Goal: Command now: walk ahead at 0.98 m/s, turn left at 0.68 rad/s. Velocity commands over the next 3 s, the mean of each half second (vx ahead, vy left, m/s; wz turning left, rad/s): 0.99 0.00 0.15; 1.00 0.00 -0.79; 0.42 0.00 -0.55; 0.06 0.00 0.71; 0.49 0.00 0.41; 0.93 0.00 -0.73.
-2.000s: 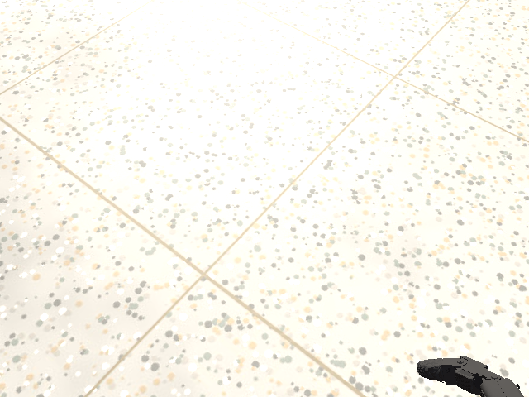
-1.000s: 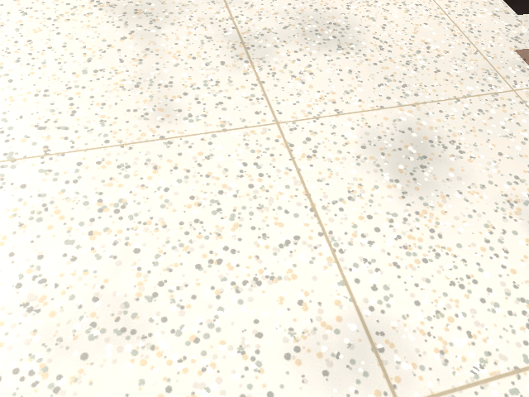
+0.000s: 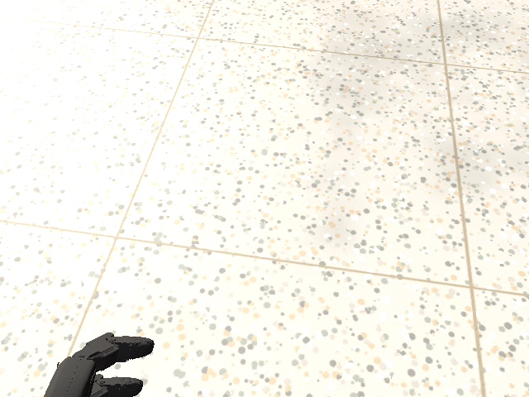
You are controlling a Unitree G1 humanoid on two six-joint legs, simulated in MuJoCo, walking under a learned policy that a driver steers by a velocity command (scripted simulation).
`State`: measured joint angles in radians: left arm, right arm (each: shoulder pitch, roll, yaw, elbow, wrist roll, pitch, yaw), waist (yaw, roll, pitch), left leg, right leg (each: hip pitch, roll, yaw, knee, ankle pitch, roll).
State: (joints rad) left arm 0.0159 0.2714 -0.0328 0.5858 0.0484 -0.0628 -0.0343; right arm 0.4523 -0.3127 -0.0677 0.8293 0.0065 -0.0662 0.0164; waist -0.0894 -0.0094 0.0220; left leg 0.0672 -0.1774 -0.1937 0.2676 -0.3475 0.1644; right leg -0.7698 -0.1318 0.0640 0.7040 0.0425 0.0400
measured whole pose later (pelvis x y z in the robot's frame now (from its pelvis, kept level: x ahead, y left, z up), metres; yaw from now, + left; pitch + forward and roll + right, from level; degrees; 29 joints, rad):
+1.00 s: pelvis +0.96 -0.04 -0.04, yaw -22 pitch +0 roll +1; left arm 0.08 0.31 0.04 0.69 0.02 -0.02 -0.05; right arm 0.43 -0.26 -0.03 0.89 -0.04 -0.06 -0.01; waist -0.01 -0.02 0.04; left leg 0.05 0.06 0.20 1.05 -0.37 -0.03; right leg -0.55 0.10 -0.14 0.75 -0.27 -0.22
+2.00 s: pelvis +1.29 -0.12 +0.01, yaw -13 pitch +1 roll +0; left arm 0.17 0.28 0.03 0.68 0.04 0.01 0.05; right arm 0.20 -0.35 -0.10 0.69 -0.01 0.09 0.06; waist 0.00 0.03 0.04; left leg -0.47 0.00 -0.02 0.97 -0.40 -0.06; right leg -0.20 -0.03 -0.10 0.42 -0.24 -0.01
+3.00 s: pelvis +1.90 -0.20 +0.00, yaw -26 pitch +4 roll +0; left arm 0.47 0.32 0.08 0.82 -0.01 -0.07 -0.02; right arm -0.01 -0.28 0.04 0.58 -0.04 -0.06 0.03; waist 0.12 0.00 0.02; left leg -0.71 0.08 -0.07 0.58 0.05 -0.04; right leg 0.10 0.14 0.27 0.25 -0.38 -0.14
